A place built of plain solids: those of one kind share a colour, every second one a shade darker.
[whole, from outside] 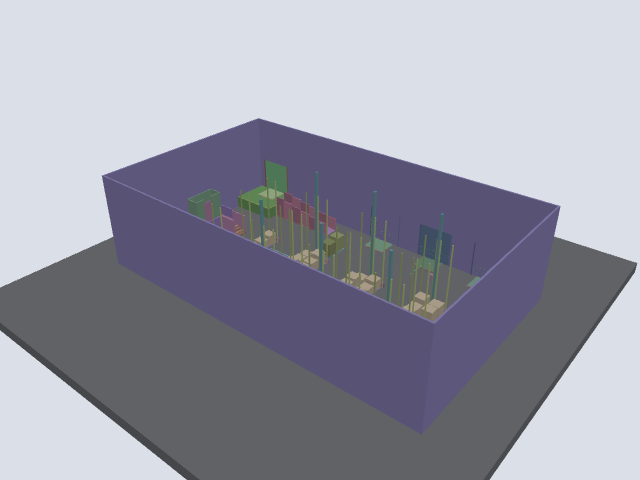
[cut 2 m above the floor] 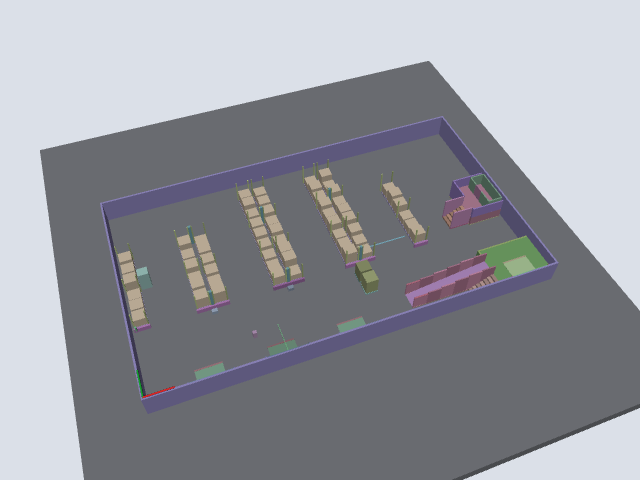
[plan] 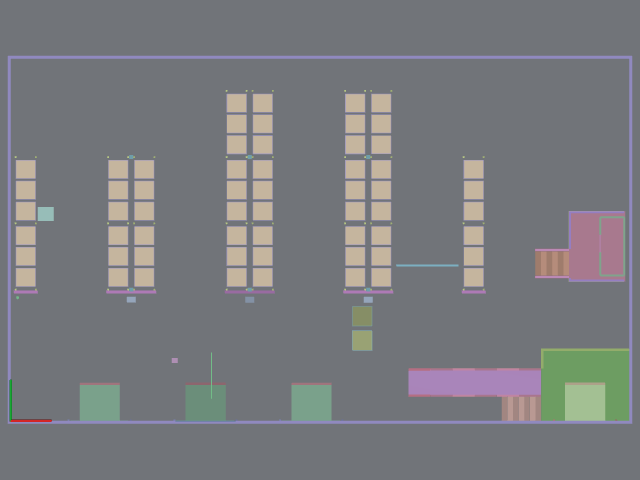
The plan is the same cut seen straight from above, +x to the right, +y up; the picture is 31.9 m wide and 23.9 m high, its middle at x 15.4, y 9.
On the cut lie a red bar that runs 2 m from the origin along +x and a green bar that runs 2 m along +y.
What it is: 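Racking aisles and the goods-in floor of a storage hall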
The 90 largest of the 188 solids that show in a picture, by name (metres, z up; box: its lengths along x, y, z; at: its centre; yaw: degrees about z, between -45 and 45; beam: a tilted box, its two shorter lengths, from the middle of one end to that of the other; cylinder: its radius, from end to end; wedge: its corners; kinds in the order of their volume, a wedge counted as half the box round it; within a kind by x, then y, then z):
{
 "wall_1": {"box": [0.15, 18.33, 8.54], "at": [-0.07, 9.01, 4.22]},
 "wall_2": {"box": [31.1, 0.15, 8.54], "at": [15.4, -0.07, 4.22]},
 "wall_3": {"box": [31.1, 0.15, 8.54], "at": [15.4, 18.1, 4.22]},
 "wall_4": {"box": [0.15, 18.33, 8.54], "at": [30.88, 9.01, 4.22]},
 "row_load_1": {"box": [0.95, 0.89, 0.78], "at": [0.75, 7.14, 0.53]},
 "row_load_2": {"box": [0.95, 0.89, 0.72], "at": [0.75, 8.18, 0.5]},
 "row_load_3": {"box": [0.95, 0.89, 0.57], "at": [0.75, 9.22, 0.42]},
 "row_load_4": {"box": [0.95, 0.89, 1.07], "at": [0.75, 10.44, 0.68]},
 "row_load_5": {"box": [0.95, 0.89, 1.02], "at": [0.75, 11.48, 0.65]},
 "row_load_6": {"box": [0.95, 0.89, 1.16], "at": [0.75, 12.52, 0.72]},
 "row_load_7": {"box": [0.95, 0.89, 1.06], "at": [5.35, 7.14, 0.67]},
 "row_load_8": {"box": [0.95, 0.89, 1.16], "at": [5.35, 8.18, 0.72]},
 "row_load_9": {"box": [0.95, 0.89, 0.57], "at": [5.35, 9.22, 0.42]},
 "row_load_10": {"box": [0.95, 0.89, 0.74], "at": [5.35, 10.44, 0.51]},
 "row_load_11": {"box": [0.95, 0.89, 0.74], "at": [5.35, 11.48, 0.51]},
 "row_load_12": {"box": [0.95, 0.89, 1.19], "at": [5.35, 12.52, 0.73]},
 "row_load_13": {"box": [0.95, 0.89, 1.18], "at": [6.65, 7.14, 0.73]},
 "row_load_14": {"box": [0.95, 0.89, 0.84], "at": [6.65, 8.18, 0.56]},
 "row_load_15": {"box": [0.95, 0.89, 0.98], "at": [6.65, 9.22, 0.63]},
 "row_load_16": {"box": [0.95, 0.89, 0.84], "at": [6.65, 10.44, 0.56]},
 "row_load_17": {"box": [0.95, 0.89, 0.92], "at": [6.65, 11.48, 0.6]},
 "row_load_18": {"box": [0.95, 0.89, 0.74], "at": [6.65, 12.52, 0.51]},
 "row_load_19": {"box": [0.95, 0.89, 0.9], "at": [11.25, 7.14, 0.59]},
 "row_load_20": {"box": [0.95, 0.89, 0.65], "at": [11.25, 8.18, 0.47]},
 "row_load_21": {"box": [0.95, 0.89, 0.75], "at": [11.25, 9.22, 0.51]},
 "row_load_22": {"box": [0.95, 0.89, 0.72], "at": [11.25, 10.44, 0.5]},
 "row_load_23": {"box": [0.95, 0.89, 0.93], "at": [11.25, 11.48, 0.6]},
 "row_load_24": {"box": [0.95, 0.89, 0.99], "at": [11.25, 12.52, 0.64]},
 "row_load_25": {"box": [0.95, 0.89, 0.85], "at": [11.25, 13.74, 0.57]},
 "row_load_26": {"box": [0.95, 0.89, 1.2], "at": [11.25, 14.78, 0.74]},
 "row_load_27": {"box": [0.95, 0.89, 1.1], "at": [11.25, 15.82, 0.69]},
 "row_load_28": {"box": [0.95, 0.89, 0.57], "at": [12.55, 7.14, 0.42]},
 "row_load_29": {"box": [0.95, 0.89, 1.19], "at": [12.55, 8.18, 0.73]},
 "row_load_30": {"box": [0.95, 0.89, 1.05], "at": [12.55, 9.22, 0.66]},
 "row_load_31": {"box": [0.95, 0.89, 0.59], "at": [12.55, 10.44, 0.43]},
 "row_load_32": {"box": [0.95, 0.89, 0.86], "at": [12.55, 11.48, 0.57]},
 "row_load_33": {"box": [0.95, 0.89, 0.71], "at": [12.55, 12.52, 0.49]},
 "row_load_34": {"box": [0.95, 0.89, 0.8], "at": [12.55, 13.74, 0.54]},
 "row_load_35": {"box": [0.95, 0.89, 0.88], "at": [12.55, 14.78, 0.58]},
 "row_load_36": {"box": [0.95, 0.89, 0.91], "at": [12.55, 15.82, 0.59]},
 "row_load_37": {"box": [0.95, 0.89, 1.12], "at": [17.15, 7.14, 0.7]},
 "row_load_38": {"box": [0.95, 0.89, 0.82], "at": [17.15, 8.18, 0.55]},
 "row_load_39": {"box": [0.95, 0.89, 0.78], "at": [17.15, 9.22, 0.53]},
 "row_load_40": {"box": [0.95, 0.89, 1.07], "at": [17.15, 10.44, 0.68]},
 "row_load_41": {"box": [0.95, 0.89, 0.91], "at": [17.15, 11.48, 0.59]},
 "row_load_42": {"box": [0.95, 0.89, 1.18], "at": [17.15, 12.52, 0.73]},
 "row_load_43": {"box": [0.95, 0.89, 0.79], "at": [17.15, 13.74, 0.54]},
 "row_load_44": {"box": [0.95, 0.89, 0.97], "at": [17.15, 14.78, 0.62]},
 "row_load_45": {"box": [0.95, 0.89, 0.61], "at": [17.15, 15.82, 0.44]},
 "row_load_46": {"box": [0.95, 0.89, 0.57], "at": [18.45, 7.14, 0.43]},
 "row_load_47": {"box": [0.95, 0.89, 0.65], "at": [18.45, 8.18, 0.46]},
 "row_load_48": {"box": [0.95, 0.89, 0.93], "at": [18.45, 9.22, 0.61]},
 "row_load_49": {"box": [0.95, 0.89, 1.06], "at": [18.45, 10.44, 0.67]},
 "row_load_50": {"box": [0.95, 0.89, 1.0], "at": [18.45, 11.48, 0.64]},
 "row_load_51": {"box": [0.95, 0.89, 0.83], "at": [18.45, 12.52, 0.56]},
 "row_load_52": {"box": [0.95, 0.89, 1.09], "at": [18.45, 13.74, 0.68]},
 "row_load_53": {"box": [0.95, 0.89, 0.6], "at": [18.45, 14.78, 0.44]},
 "row_load_54": {"box": [0.95, 0.89, 1.08], "at": [18.45, 15.82, 0.68]},
 "row_load_55": {"box": [0.95, 0.89, 0.95], "at": [23.05, 7.14, 0.61]},
 "row_load_56": {"box": [0.95, 0.89, 0.73], "at": [23.05, 8.18, 0.51]},
 "row_load_57": {"box": [0.95, 0.89, 0.65], "at": [23.05, 9.22, 0.47]},
 "row_load_58": {"box": [0.95, 0.89, 1.01], "at": [23.05, 10.44, 0.65]},
 "row_load_59": {"box": [0.95, 0.89, 1.18], "at": [23.05, 11.48, 0.73]},
 "row_load_60": {"box": [0.95, 0.89, 0.8], "at": [23.05, 12.52, 0.54]},
 "dock_deck_1": {"box": [4.39, 3.6, 1.15], "at": [28.6, 1.8, 0.53]},
 "office_deck_1": {"box": [2.8, 3.51, 0.95], "at": [29.2, 8.68, 0.42]},
 "dock_ramp_1": {"wedge": [[19.81, 1.3, -0.05], [19.81, 1.3, 0.0], [19.81, 2.5, -0.05], [19.81, 2.5, 0.0], [26.41, 1.3, -0.05], [26.41, 1.3, 1.1], [26.41, 2.5, -0.05], [26.41, 2.5, 1.1]]},
 "lane_load_1": {"box": [0.95, 0.95, 1.36], "at": [17.5, 4.0, 0.82]},
 "lane_load_2": {"box": [0.95, 0.95, 1.2], "at": [17.5, 5.2, 0.74]},
 "column_row_1": {"box": [0.2, 0.2, 8.54], "at": [6.0, 6.53, 4.22]},
 "column_row_2": {"box": [0.2, 0.2, 8.54], "at": [6.0, 13.13, 4.22]},
 "column_row_3": {"box": [0.2, 0.2, 8.54], "at": [11.9, 6.53, 4.22]},
 "column_row_4": {"box": [0.2, 0.2, 8.54], "at": [11.9, 13.13, 4.22]},
 "column_row_5": {"box": [0.2, 0.2, 8.54], "at": [17.8, 6.53, 4.22]},
 "column_row_6": {"box": [0.2, 0.2, 8.54], "at": [17.8, 13.13, 4.22]},
 "office_1": {"box": [0.1, 1.16, 2.55], "at": [29.35, 7.81, 2.12]},
 "office_2": {"box": [1.2, 0.1, 2.55], "at": [29.95, 7.23, 2.12]},
 "office_3": {"box": [1.2, 0.1, 2.55], "at": [29.95, 10.14, 2.12]},
 "office_4": {"box": [0.1, 2.91, 2.55], "at": [30.55, 8.68, 2.12]},
 "parapet_1": {"box": [0.1, 1.79, 1.95], "at": [27.85, 9.44, 0.93]},
 "parapet_2": {"box": [2.75, 0.1, 1.95], "at": [29.18, 6.98, 0.93]},
 "parapet_3": {"box": [2.75, 0.1, 1.95], "at": [29.18, 10.39, 0.93]},
 "left_cage_1": {"box": [0.8, 0.7, 1.75], "at": [1.75, 10.29, 0.82]},
 "dock_steps_1": {"box": [0.28, 1.2, 0.99], "at": [25.99, 0.6, 0.45]},
 "dock_steps_2": {"box": [0.28, 1.2, 1.15], "at": [26.27, 0.6, 0.53]},
 "cheek_1": {"box": [1.68, 0.1, 1.95], "at": [26.96, 7.16, 0.93]},
 "cheek_2": {"box": [1.68, 0.1, 1.95], "at": [26.96, 8.5, 0.93]},
 "dock_shutter_1": {"box": [3.0, 0.05, 3.15], "at": [28.6, -0.03, 2.62]},
 "shutter_1": {"box": [3.0, 0.05, 3.15], "at": [9.7, -0.03, 1.52]},
 "office_steps_1": {"box": [0.28, 1.2, 0.95], "at": [27.66, 7.83, 0.42]}
}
